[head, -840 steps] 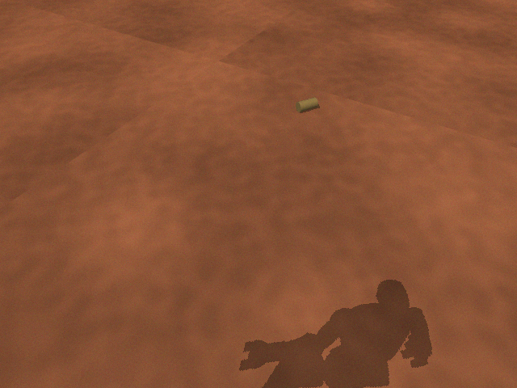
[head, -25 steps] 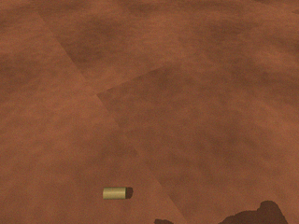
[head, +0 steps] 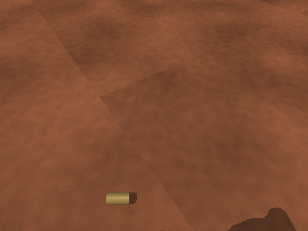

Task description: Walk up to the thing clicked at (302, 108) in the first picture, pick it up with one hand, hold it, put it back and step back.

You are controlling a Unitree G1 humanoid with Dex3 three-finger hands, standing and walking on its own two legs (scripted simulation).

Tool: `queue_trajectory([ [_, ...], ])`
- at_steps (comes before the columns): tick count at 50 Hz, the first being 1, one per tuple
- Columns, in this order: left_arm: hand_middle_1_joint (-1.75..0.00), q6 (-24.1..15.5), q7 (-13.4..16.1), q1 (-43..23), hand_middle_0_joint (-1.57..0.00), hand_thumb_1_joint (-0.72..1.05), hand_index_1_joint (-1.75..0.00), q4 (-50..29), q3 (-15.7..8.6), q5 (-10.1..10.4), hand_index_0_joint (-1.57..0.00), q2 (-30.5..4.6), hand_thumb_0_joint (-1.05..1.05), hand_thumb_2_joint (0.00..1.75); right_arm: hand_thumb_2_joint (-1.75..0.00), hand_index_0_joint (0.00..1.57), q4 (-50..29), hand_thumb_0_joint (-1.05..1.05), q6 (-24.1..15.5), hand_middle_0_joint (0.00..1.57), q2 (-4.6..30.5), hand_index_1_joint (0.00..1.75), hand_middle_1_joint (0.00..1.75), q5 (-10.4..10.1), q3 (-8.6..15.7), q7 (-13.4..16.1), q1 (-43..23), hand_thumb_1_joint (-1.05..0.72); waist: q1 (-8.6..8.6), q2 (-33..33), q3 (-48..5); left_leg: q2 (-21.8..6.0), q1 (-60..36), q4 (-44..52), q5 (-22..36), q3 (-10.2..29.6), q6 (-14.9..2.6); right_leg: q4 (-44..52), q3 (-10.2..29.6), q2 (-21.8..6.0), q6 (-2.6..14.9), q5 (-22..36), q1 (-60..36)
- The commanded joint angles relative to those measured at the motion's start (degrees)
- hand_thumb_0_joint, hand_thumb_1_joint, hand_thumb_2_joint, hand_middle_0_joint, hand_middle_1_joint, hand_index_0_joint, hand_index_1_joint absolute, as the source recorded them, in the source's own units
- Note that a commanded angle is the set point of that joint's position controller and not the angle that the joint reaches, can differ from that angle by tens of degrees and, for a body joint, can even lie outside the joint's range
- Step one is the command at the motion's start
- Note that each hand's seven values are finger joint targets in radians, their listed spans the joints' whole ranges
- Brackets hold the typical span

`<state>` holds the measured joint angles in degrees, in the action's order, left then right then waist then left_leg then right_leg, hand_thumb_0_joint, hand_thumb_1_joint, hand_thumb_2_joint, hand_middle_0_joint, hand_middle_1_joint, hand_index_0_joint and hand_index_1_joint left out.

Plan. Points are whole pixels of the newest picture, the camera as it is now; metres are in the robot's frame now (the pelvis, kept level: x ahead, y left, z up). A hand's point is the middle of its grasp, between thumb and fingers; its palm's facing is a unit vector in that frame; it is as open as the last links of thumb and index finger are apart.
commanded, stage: stand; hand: left
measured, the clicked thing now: (118, 198) +0.43 +0.24 -0.75
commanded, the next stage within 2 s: walk up in 0.16 s
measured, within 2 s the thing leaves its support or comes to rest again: neither
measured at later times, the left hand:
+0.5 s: hand out of the picture +0.08 +0.31 -0.18, palm faces -0.02 -0.93 -0.38, open 7.4 cm
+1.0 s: hand out of the picture -0.10 +0.29 -0.17, palm faces -0.09 -0.92 -0.39, open 7.4 cm
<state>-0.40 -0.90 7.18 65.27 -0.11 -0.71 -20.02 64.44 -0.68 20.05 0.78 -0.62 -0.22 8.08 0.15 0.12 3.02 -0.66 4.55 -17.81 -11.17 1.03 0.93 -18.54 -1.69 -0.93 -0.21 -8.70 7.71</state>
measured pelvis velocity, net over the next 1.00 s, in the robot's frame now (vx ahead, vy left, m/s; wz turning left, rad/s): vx -0.19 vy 0.02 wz -0.08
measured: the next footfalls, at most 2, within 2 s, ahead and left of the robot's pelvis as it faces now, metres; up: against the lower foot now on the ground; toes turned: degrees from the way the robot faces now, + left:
left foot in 0.50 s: -0.05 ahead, +0.17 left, +0.00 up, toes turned +0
right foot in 0.90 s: -0.17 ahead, -0.09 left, +0.00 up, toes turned -2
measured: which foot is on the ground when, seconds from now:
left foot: down 0.00-0.30, up 0.32-0.48, down 0.50-0.94, up 0.96-1.00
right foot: down 0.00-0.50, up 0.52-0.88, down 0.90-1.00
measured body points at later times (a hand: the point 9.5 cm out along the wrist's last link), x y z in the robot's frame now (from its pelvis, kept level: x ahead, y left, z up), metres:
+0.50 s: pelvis -0.07 +0.04 -0.03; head -0.01 +0.06 +0.41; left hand +0.08 +0.35 -0.16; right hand +0.02 -0.30 -0.14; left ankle -0.09 +0.16 -0.75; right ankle +0.02 -0.12 -0.75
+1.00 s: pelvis -0.19 +0.02 -0.03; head -0.13 +0.01 +0.42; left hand -0.09 +0.33 -0.15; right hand -0.09 -0.30 -0.15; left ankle -0.13 +0.16 -0.71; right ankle -0.21 -0.09 -0.75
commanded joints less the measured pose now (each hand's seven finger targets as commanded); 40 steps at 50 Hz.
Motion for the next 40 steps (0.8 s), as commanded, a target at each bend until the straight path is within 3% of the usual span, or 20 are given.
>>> queue_trajectory([
  [1,-0.30,-1.5,1.1,-1.8,-0.20,0.90,-0.30,-3.3,-1.9,0.2,-0.20,-12.2,0.00,0.90,-0.90,0.20,-3.4,0.00,-1.1,0.20,12.5,0.30,0.30,-0.3,2.5,0.7,-2.0,-0.90,0.19,0.2,-3.9,-6.7,1.9,2.9,5.3,5.2,-2.10,2.7,6.2,-6.8,1.59,5.0,-2.5],
  [7,-0.30,-1.5,1.1,-2.2,-0.20,0.90,-0.30,-3.3,-1.9,0.3,-0.20,-12.6,0.00,0.90,-0.90,0.20,-3.1,0.00,-1.1,0.20,12.1,0.30,0.30,-0.2,2.2,0.7,-1.3,-0.90,-0.01,-0.1,-3.4,-6.7,2.6,3.0,5.8,5.1,-2.04,2.5,6.4,-7.0,1.70,5.5,-2.9],
  [8,-0.30,-0.6,1.7,-2.6,-0.20,0.90,-0.30,-5.1,-4.8,1.0,-0.20,-15.3,0.00,0.90,-0.90,0.20,-3.5,0.00,0.1,0.20,15.2,0.30,0.30,-0.7,3.7,0.8,-3.3,-0.90,0.64,-0.9,2.9,-5.7,6.3,-3.1,17.0,5.7,-2.86,-2.8,6.7,-6.2,2.06,18.1,1.6],
  [11,-0.30,0.1,2.2,-0.8,-0.20,0.90,-0.30,-7.6,-5.4,1.4,-0.20,-15.0,0.00,0.90,-0.90,0.20,-5.7,0.00,1.0,0.20,14.1,0.30,0.30,-1.6,4.3,0.9,-1.4,-0.90,0.42,-1.0,-6.4,-4.6,3.6,-11.1,22.3,3.7,-3.50,-6.8,6.3,-7.8,5.01,26.1,-1.2],
  [14,-0.30,1.0,2.3,-2.9,-0.20,0.90,-0.30,-10.8,-6.2,1.0,-0.20,-16.5,0.00,0.90,-0.90,0.20,-7.8,0.00,2.1,0.20,12.9,0.30,0.30,-1.5,4.7,1.0,-0.7,-0.90,0.26,-5.4,-9.3,0.3,5.7,-22.8,9.2,0.5,-2.60,-5.6,12.4,-14.6,10.87,28.1,1.6],
  [16,-0.30,1.4,2.6,-4.8,-0.20,0.90,-0.30,-13.1,-6.4,-0.3,-0.20,-17.0,0.00,0.90,-0.90,0.20,-8.8,0.00,3.4,0.20,12.1,0.30,0.30,-0.8,5.3,1.0,1.2,-0.90,0.35,-10.7,-6.5,3.1,11.1,-37.9,-21.2,1.7,-2.87,-3.2,18.0,-21.7,16.77,26.5,6.4],
  [17,-0.30,1.4,2.8,-6.2,-0.20,0.90,-0.30,-14.4,-6.7,-0.8,-0.20,-17.4,0.00,0.90,-0.90,0.20,-9.4,0.00,3.9,0.20,12.3,0.30,0.30,-0.7,5.6,0.8,3.0,-0.90,-0.90,-10.5,-5.6,1.5,10.8,-41.6,-23.0,5.2,-3.50,-4.0,17.2,-22.1,17.14,24.2,9.9],
  [19,-0.30,1.5,3.0,-8.8,-0.20,0.90,-0.30,-16.4,-6.4,-1.4,-0.20,-16.9,0.00,0.90,-0.90,0.20,-10.6,0.00,4.0,0.20,12.6,0.30,0.30,-1.0,6.2,0.6,4.8,-0.90,-2.23,-10.9,-4.1,0.0,11.2,-40.3,-21.7,5.6,-3.87,-6.6,14.3,-19.2,14.72,21.5,13.0],
  [21,-0.30,1.7,3.0,-8.3,-0.20,0.90,-0.30,-17.7,-6.3,-1.7,-0.20,-16.4,0.00,0.90,-0.90,0.20,-10.6,0.00,3.4,0.20,12.8,0.30,0.30,-0.7,6.4,0.7,7.2,-0.90,-1.88,-10.5,-6.3,-0.2,13.2,-29.7,-17.8,2.7,-3.00,-10.1,13.4,-16.8,11.87,20.4,6.7],
  [23,-0.30,2.7,2.6,-8.1,-0.20,0.90,-0.30,-18.6,-6.0,-0.8,-0.20,-15.7,0.00,0.90,-0.90,0.20,-9.9,0.00,2.6,0.20,12.3,0.30,0.30,0.5,6.9,0.8,9.2,-0.90,-2.92,-5.9,-6.6,1.1,8.1,-12.4,-4.8,-1.4,-2.24,-17.6,9.4,-11.7,8.05,13.5,7.7],
  [24,-0.30,3.4,2.4,-6.1,-0.20,0.90,-0.30,-19.4,-5.5,-0.3,-0.20,-13.6,0.00,0.90,-0.90,0.20,-10.9,0.00,2.3,0.20,14.3,0.30,0.30,1.5,7.6,1.0,7.7,-0.90,-1.87,2.1,-5.0,-3.5,7.7,-5.0,6.0,6.6,-3.22,-24.9,7.0,-5.7,5.14,5.1,11.1],
  [25,-0.30,3.8,2.7,-4.9,-0.20,0.90,-0.30,-20.0,-5.0,0.2,-0.20,-10.1,0.00,0.90,-0.90,0.20,-12.5,0.00,2.0,0.20,19.7,0.30,0.30,2.9,8.8,1.0,5.4,-0.90,-0.78,15.3,-3.2,-14.9,5.1,-1.8,20.0,23.4,-7.63,-36.0,4.2,5.0,2.16,-20.5,22.3],
  [26,-0.30,4.1,3.3,-4.5,-0.20,0.90,-0.30,-19.9,-6.1,-0.5,-0.20,-12.2,0.00,0.90,-0.90,0.20,-14.5,0.00,1.8,0.20,23.9,0.30,0.30,1.7,9.3,0.8,3.0,-0.90,-1.99,12.7,-4.8,-22.1,12.0,-1.6,24.5,28.2,-16.14,-45.1,11.5,7.7,1.15,-30.7,18.6],
  [27,-0.30,4.2,3.6,-6.0,-0.20,0.90,-0.30,-19.1,-6.4,-0.8,-0.20,-13.4,0.00,0.90,-0.90,0.20,-15.3,0.00,1.6,0.20,23.4,0.30,0.30,1.5,9.3,1.0,1.5,-0.90,-2.24,10.6,-4.5,-22.7,14.3,-1.0,22.6,29.8,-17.87,-51.4,14.8,8.0,1.36,-31.0,17.9],
  [29,-0.30,4.2,3.5,-2.1,-0.20,0.90,-0.30,-17.6,-6.5,0.1,-0.20,-13.3,0.00,0.90,-0.90,0.20,-16.3,0.00,1.3,0.20,18.4,0.30,0.30,1.9,8.0,2.0,-4.6,-0.90,1.89,6.4,-3.2,-16.3,9.4,-5.8,22.1,17.5,-14.45,-56.2,15.0,7.4,1.27,-22.7,22.8],
  [30,-0.30,4.1,3.2,0.1,-0.20,0.90,-0.30,-17.3,-6.7,0.3,-0.20,-13.6,0.00,0.90,-0.90,0.20,-17.2,0.00,1.1,0.20,17.3,0.30,0.30,1.6,7.8,2.4,-4.7,-0.90,2.85,8.1,-3.2,-14.5,6.8,-8.0,23.5,14.9,-13.53,-56.4,14.3,6.8,0.88,-20.4,23.7],
  [32,-0.30,3.8,2.8,0.2,-0.20,0.90,-0.30,-18.5,-7.0,-0.4,-0.20,-13.4,0.00,0.90,-0.90,0.20,-17.0,0.00,1.0,0.20,15.9,0.30,0.30,1.2,7.7,2.8,-0.2,-0.90,1.02,7.7,-4.9,-14.6,-0.4,-11.0,30.6,14.6,-14.39,-53.8,12.7,6.1,-0.70,-21.1,24.5],
  [35,-0.30,3.7,2.5,-2.4,-0.20,0.90,-0.30,-20.9,-7.2,-0.9,-0.20,-12.7,0.00,0.90,-0.90,0.20,-17.3,0.00,1.0,0.20,16.1,0.30,0.30,0.7,8.2,3.3,4.1,-0.90,-1.99,6.5,-5.2,-15.9,-6.0,-12.2,33.1,15.0,-15.36,-46.7,11.8,5.6,-1.89,-22.7,24.9],
  [37,-0.30,3.6,2.2,-1.5,-0.20,0.90,-0.30,-21.4,-7.2,-0.8,-0.20,-12.3,0.00,0.90,-0.90,0.20,-18.1,0.00,0.9,0.20,16.8,0.30,0.30,0.6,8.2,3.4,4.2,-0.90,-2.26,6.9,-5.3,-16.2,-4.6,-12.1,30.6,13.9,-16.02,-41.3,10.2,4.9,-2.06,-22.2,22.2],
  [40,-0.30,3.3,1.7,1.8,-0.20,0.90,-0.30,-21.1,-7.3,-0.7,-0.20,-11.6,0.00,0.90,-0.90,0.20,-19.5,0.00,1.2,0.20,17.7,0.30,0.30,0.8,8.2,3.2,2.9,-0.90,-1.56,10.3,-7.7,-16.1,-3.1,-12.4,25.6,12.9,-14.63,-29.8,6.2,2.8,-1.15,-20.7,16.1],
])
